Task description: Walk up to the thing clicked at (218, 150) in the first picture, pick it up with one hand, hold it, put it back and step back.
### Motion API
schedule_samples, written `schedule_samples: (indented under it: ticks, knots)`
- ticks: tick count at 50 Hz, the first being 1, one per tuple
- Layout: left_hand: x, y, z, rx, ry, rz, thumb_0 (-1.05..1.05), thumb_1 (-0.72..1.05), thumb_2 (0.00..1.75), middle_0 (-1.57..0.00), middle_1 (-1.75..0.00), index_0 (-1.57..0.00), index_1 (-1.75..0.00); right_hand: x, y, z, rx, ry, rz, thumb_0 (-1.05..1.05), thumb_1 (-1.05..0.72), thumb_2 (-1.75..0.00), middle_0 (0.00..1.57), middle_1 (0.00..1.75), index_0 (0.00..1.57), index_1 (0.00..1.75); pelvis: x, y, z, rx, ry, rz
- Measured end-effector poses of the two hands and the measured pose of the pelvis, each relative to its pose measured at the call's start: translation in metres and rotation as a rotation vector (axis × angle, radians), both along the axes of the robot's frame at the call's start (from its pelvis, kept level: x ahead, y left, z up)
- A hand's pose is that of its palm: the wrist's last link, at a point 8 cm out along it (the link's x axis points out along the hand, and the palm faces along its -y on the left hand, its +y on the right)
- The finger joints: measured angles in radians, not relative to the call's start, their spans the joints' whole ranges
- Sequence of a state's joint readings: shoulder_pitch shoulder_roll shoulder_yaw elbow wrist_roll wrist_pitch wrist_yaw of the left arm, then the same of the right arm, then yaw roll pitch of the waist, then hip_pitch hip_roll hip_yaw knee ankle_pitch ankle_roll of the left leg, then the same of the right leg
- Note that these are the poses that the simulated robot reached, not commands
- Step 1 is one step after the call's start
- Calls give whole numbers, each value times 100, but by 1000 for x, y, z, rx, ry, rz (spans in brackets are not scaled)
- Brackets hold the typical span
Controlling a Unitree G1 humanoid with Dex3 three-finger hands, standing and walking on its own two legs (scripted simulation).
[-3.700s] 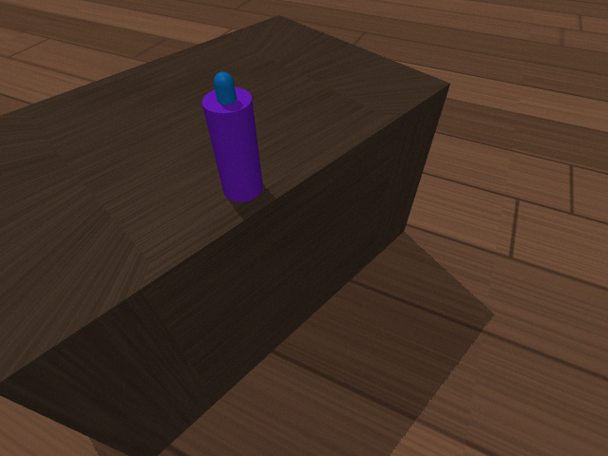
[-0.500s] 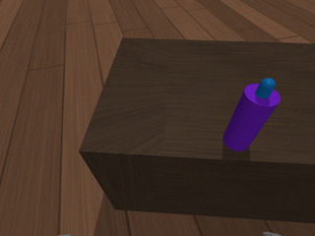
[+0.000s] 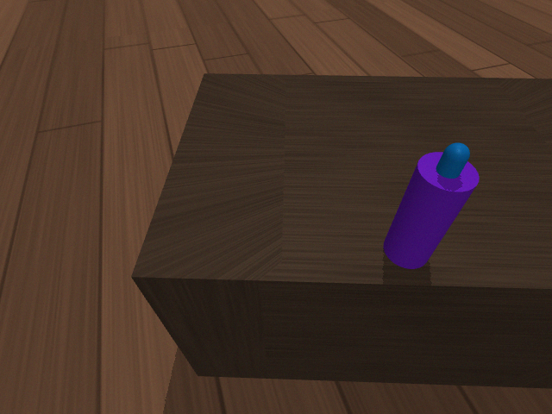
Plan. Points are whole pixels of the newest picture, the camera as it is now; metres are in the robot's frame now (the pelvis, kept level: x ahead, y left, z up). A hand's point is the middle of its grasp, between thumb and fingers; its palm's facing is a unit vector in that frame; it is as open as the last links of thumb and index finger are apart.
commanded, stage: walk up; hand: right
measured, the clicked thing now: (428, 206) +0.42 -0.23 +0.05
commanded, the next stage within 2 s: stand in 0.36 s
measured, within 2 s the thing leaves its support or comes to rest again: neither
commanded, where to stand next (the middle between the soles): +0.04 -0.01 m, yaw -2 degrees
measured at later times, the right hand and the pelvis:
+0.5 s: hand out of the picture +0.09 -0.25 -0.15, palm faces -0.01 +0.94 -0.34, open 7.4 cm; pelvis +0.01 +0.00 +0.00, yaw +0 degrees
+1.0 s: hand out of the picture +0.09 -0.26 -0.15, palm faces -0.03 +0.94 -0.34, open 7.4 cm; pelvis +0.01 +0.00 +0.00, yaw +0 degrees
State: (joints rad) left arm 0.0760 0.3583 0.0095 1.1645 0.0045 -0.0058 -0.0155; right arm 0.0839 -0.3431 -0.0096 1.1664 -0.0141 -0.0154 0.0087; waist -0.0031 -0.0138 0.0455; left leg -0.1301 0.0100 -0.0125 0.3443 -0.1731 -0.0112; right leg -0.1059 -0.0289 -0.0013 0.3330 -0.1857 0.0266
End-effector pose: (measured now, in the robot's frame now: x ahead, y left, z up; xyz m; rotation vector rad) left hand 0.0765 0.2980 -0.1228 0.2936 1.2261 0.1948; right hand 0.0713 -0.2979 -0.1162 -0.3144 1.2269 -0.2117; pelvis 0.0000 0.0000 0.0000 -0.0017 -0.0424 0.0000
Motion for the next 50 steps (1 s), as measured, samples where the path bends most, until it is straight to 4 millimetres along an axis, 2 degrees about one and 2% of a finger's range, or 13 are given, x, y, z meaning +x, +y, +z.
schedule_samples:
  ticks: [9,28,50]
  knots:
    - [-4,-1,-2,-4,28,2,1,91,90,-21,-29,-21,-30,-5,3,-2,6,25,-11,1,-90,-90,21,30,21,30,3,2,0,0,5,-2]
    - [9,0,2,9,-1,-14,1,91,90,-21,-29,-21,-30,15,3,-1,10,-7,12,1,-90,-90,21,30,21,30,8,1,1,1,9,1]
    - [5,-3,4,15,7,-15,1,91,90,-21,-30,-21,-30,15,-1,-1,10,1,19,1,-90,-90,21,30,21,30,11,-3,1,1,7,2]
